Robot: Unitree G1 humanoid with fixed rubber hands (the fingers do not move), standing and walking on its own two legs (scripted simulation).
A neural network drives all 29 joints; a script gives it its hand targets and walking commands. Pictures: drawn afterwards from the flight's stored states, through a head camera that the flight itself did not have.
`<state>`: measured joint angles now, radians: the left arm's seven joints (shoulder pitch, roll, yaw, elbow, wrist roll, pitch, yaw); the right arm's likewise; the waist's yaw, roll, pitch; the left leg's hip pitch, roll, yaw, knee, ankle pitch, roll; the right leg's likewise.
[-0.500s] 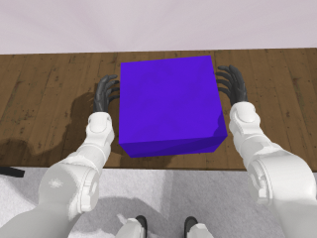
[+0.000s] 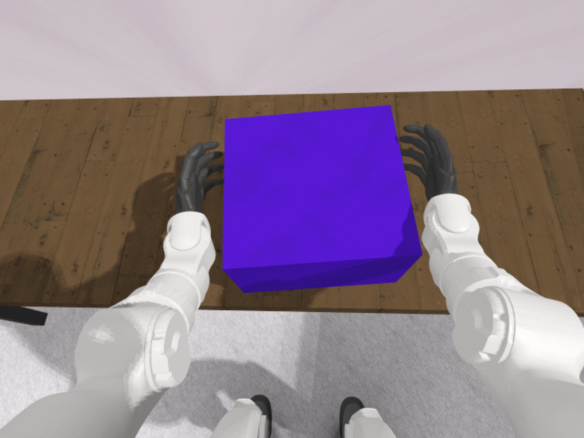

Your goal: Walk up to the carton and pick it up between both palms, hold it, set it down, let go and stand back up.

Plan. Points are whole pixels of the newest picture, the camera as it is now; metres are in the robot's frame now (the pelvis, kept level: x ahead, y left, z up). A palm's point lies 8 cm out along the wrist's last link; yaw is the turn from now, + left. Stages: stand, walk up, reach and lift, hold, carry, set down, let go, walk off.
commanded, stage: reach and lift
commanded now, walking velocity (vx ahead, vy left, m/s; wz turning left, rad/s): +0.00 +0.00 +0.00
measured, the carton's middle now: (313, 203) +0.46 +0.02 -0.07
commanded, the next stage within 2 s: none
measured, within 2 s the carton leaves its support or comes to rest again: leaves its support in 1.02 s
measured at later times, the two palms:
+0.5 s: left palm (193, 202) +0.42 +0.19 -0.01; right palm (437, 185) +0.46 -0.15 -0.01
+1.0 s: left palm (187, 213) +0.40 +0.19 -0.01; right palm (435, 194) +0.45 -0.14 +0.00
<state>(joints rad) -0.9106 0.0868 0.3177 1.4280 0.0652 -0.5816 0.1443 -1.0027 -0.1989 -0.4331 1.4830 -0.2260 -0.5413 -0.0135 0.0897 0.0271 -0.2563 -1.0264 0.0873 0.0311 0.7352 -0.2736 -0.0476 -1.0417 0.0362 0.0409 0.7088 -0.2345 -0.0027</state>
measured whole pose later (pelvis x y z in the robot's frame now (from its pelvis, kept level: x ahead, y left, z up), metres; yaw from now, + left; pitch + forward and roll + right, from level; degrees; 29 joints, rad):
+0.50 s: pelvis +0.00 +0.00 +0.00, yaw +0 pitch +33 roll +0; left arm -0.90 0.09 0.32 1.43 0.07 -0.59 0.14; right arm -1.00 -0.19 -0.43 1.49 -0.23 -0.56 -0.01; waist 0.09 0.03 -0.25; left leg -1.02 0.09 0.03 0.74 -0.28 -0.05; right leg -1.04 0.04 0.04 0.71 -0.24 0.00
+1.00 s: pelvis +0.00 +0.00 +0.00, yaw +0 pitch +30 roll +0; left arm -0.85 0.08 0.32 1.43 0.03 -0.61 0.15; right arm -0.98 -0.18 -0.42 1.54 -0.23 -0.59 -0.03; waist 0.09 0.04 -0.25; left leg -0.99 0.09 0.03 0.74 -0.28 -0.05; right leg -1.00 0.04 0.04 0.71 -0.24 0.00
